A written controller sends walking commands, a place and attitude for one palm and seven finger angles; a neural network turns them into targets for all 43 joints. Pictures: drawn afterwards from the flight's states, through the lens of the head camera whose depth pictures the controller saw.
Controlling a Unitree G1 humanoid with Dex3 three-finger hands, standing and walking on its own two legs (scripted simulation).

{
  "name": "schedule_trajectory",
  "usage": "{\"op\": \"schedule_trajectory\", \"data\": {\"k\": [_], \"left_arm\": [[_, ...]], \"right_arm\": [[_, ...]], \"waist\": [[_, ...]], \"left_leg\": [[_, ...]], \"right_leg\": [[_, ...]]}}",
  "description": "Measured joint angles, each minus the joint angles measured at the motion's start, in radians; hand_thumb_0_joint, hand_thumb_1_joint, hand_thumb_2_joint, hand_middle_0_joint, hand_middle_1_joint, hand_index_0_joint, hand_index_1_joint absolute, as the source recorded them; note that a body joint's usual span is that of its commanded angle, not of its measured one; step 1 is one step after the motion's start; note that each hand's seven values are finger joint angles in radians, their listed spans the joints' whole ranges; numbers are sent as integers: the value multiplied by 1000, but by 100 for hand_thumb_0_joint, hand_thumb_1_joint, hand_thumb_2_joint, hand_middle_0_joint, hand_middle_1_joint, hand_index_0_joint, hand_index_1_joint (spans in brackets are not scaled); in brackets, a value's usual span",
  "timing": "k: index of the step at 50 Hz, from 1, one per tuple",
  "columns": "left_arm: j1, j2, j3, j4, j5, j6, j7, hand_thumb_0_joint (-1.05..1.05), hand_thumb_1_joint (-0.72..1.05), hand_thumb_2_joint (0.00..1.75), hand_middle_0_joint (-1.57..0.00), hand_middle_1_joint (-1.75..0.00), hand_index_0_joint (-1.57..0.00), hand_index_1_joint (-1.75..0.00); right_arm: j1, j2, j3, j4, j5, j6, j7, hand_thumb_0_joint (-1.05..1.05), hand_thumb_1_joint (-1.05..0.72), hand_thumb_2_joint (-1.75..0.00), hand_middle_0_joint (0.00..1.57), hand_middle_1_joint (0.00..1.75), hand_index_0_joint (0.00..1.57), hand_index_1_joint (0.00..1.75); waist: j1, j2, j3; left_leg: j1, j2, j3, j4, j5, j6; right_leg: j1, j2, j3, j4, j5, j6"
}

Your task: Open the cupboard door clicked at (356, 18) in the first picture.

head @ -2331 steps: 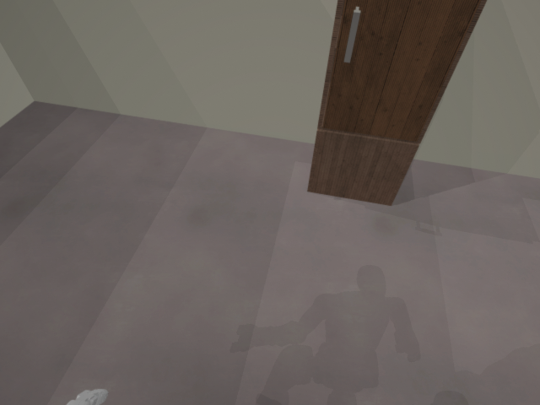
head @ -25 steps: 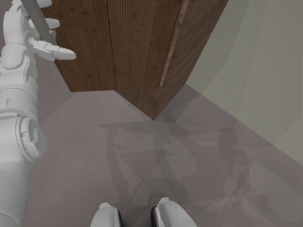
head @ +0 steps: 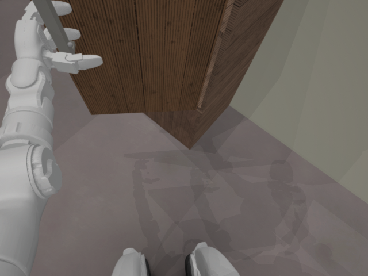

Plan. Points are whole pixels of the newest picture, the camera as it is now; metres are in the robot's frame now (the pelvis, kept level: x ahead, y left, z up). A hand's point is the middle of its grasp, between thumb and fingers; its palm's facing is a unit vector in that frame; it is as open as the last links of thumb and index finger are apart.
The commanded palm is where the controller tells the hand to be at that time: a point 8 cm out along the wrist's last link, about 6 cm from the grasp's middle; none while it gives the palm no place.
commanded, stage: close the thumb around the handle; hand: left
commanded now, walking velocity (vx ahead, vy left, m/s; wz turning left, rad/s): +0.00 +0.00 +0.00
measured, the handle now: (59, 26) +0.62 +0.17 +0.10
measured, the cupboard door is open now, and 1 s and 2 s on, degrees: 46 56 74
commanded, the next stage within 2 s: pull the door open along its arc in 0.46 s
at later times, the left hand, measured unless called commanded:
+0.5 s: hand (68, 44) +0.56 +0.15 +0.11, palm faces -0.02 -1.00 +0.00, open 5.6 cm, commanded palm +0.54 +0.19 +0.10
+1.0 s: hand (73, 71) +0.50 +0.14 +0.10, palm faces -0.05 -1.00 +0.00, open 5.8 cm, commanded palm +0.43 +0.20 +0.10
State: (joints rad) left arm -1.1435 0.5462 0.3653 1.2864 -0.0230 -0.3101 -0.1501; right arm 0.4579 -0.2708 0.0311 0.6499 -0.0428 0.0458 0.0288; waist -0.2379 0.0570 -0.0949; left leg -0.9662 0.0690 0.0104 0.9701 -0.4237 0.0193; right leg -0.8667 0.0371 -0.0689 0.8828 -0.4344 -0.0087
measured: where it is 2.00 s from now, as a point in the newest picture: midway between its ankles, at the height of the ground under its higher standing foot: outside the picture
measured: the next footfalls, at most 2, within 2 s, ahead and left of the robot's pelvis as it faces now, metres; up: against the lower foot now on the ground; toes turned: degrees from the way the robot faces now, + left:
none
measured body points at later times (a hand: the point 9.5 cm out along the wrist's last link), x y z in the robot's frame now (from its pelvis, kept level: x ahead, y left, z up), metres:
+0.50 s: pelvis +0.00 +0.00 +0.00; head +0.15 +0.02 +0.42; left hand +0.56 +0.21 +0.11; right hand -0.06 -0.25 -0.10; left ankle +0.01 +0.10 -0.68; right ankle -0.02 -0.12 -0.68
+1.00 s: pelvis +0.01 +0.00 +0.01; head +0.11 +0.01 +0.45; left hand +0.50 +0.20 +0.11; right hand +0.00 -0.25 -0.10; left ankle +0.01 +0.10 -0.68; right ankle -0.02 -0.12 -0.68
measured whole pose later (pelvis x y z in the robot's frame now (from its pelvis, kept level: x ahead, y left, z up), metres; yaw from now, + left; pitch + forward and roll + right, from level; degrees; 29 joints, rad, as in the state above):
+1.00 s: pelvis +0.01 +0.00 +0.01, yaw -1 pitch +20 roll -3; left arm -0.74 0.36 0.33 0.92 -0.12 -0.30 -0.18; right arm 0.45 -0.26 0.01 0.59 0.00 0.08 0.04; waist -0.16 0.06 -0.14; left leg -0.80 0.07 0.06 0.89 -0.42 0.03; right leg -0.73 0.04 -0.02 0.81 -0.42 0.00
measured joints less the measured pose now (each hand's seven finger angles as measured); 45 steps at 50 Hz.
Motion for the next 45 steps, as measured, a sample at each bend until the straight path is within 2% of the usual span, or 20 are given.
{"op": "schedule_trajectory", "data": {"k": [16,20,35,40,45], "left_arm": [[1,20,23,11,2,3,-23,0,58,76,-37,-131,-37,-131],[1,19,19,10,2,1,-28,1,73,82,-39,-133,-38,-133],[13,13,26,-10,0,4,-19,1,74,81,-36,-135,-37,-135],[90,-23,29,-79,-23,1,-29,0,74,80,-36,-135,-37,-135],[220,-90,15,-193,-56,0,-36,0,73,77,-36,-135,-37,-135]], "right_arm": [[3,1,7,-2,3,3,-6,0,-90,-89,20,30,21,30],[5,1,7,-1,3,1,-6,0,-90,-89,20,30,21,30],[9,0,5,-6,1,5,-6,0,-90,-89,20,30,21,30],[18,3,-2,-17,9,16,-1,0,-90,-89,20,30,21,30],[18,8,-12,-33,23,30,6,0,-90,-89,20,30,21,30]], "waist": [[-7,0,0],[-7,0,0],[-6,3,-3],[13,3,-11],[41,1,-28]], "left_leg": [[1,3,2,-1,0,2],[0,3,2,0,0,3],[-3,2,11,3,-1,7],[28,4,24,-16,-1,8],[84,3,36,-46,-1,7]], "right_leg": [[1,4,4,-4,5,2],[0,3,4,-5,5,2],[-7,2,13,0,6,7],[17,3,26,-14,8,8],[66,3,38,-39,9,9]]}}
